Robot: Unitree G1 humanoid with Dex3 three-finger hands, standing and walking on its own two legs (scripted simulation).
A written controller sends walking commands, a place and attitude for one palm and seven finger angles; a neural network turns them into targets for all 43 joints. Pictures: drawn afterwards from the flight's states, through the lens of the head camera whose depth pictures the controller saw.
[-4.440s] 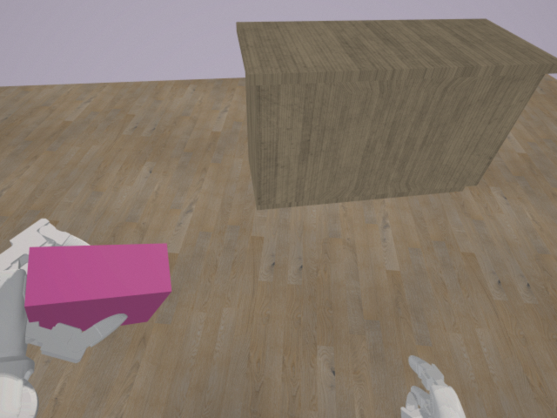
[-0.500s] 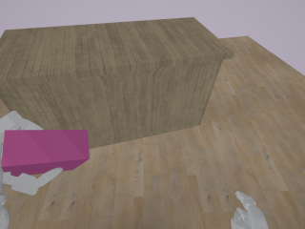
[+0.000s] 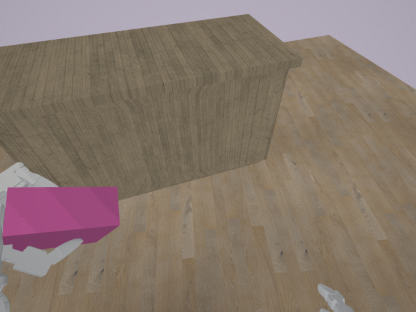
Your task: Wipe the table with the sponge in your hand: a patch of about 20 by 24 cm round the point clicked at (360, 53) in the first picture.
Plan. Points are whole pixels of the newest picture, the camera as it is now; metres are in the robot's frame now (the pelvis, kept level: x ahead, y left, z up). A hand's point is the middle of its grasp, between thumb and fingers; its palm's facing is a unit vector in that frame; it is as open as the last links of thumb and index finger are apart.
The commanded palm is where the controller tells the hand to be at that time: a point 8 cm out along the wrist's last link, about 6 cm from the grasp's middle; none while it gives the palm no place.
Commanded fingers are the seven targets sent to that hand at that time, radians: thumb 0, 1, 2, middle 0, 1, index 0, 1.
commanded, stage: take the last steps up to it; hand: left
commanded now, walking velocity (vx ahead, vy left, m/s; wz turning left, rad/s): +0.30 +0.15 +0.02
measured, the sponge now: (76, 219) +0.22 +0.20 +0.15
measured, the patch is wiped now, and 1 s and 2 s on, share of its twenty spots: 0.00 0.00 0.00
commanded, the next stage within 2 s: none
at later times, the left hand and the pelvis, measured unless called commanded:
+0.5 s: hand (52, 198) +0.24 +0.24 +0.16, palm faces +0.39 -0.78 -0.49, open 9.9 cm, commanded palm +0.19 +0.29 +0.17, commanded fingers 0.00 0.10 1.30 -1.20 -1.60 -1.20 -1.60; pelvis +0.04 +0.00 +0.00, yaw +2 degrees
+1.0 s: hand (53, 136) +0.36 +0.29 +0.17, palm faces +0.34 -0.81 -0.49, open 9.9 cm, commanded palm +0.31 +0.34 +0.17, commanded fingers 0.00 0.10 1.30 -1.20 -1.60 -1.20 -1.60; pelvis +0.14 +0.07 -0.01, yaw -2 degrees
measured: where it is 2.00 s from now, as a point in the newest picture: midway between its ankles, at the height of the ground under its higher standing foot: (185, 291)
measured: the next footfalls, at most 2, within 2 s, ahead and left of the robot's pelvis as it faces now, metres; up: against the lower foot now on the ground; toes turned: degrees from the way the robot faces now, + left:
left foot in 0.06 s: +0.05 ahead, +0.16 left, +0.00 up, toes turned +6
left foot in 0.74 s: +0.18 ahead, +0.19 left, +0.00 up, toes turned +9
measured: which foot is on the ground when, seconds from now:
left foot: up 0.00-0.04, down 0.06-0.30, up 0.32-0.72, down 0.74-1.00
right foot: down 0.00-0.74, up 0.76-1.00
